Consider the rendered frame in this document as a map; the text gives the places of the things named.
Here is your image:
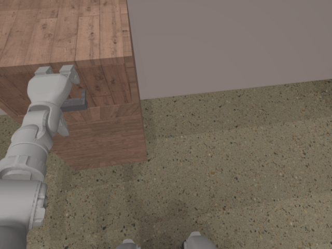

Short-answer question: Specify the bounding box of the cabinet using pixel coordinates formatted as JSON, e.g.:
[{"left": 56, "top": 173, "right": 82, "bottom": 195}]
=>
[{"left": 0, "top": 0, "right": 148, "bottom": 171}]

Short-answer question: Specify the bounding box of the drawer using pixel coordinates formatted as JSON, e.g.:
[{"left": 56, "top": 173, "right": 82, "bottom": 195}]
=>
[{"left": 0, "top": 63, "right": 132, "bottom": 115}]

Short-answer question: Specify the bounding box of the left robot forearm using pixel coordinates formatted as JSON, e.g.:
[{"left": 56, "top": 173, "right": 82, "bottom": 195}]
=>
[{"left": 0, "top": 101, "right": 61, "bottom": 183}]

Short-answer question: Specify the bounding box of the handle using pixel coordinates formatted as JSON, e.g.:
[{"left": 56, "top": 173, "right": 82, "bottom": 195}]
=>
[{"left": 60, "top": 89, "right": 88, "bottom": 112}]

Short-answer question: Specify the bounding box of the robot right thigh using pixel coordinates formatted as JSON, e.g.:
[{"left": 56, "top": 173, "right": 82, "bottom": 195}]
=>
[{"left": 184, "top": 236, "right": 217, "bottom": 249}]

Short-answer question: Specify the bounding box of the robot left upper arm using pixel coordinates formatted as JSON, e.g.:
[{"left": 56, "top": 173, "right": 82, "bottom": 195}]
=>
[{"left": 0, "top": 179, "right": 48, "bottom": 249}]

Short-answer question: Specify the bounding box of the left robot shin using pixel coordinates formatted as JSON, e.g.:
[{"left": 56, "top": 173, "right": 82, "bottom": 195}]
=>
[{"left": 123, "top": 239, "right": 135, "bottom": 244}]

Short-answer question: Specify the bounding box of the left robot hand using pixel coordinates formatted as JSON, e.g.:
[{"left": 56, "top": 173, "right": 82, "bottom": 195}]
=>
[{"left": 27, "top": 65, "right": 80, "bottom": 136}]

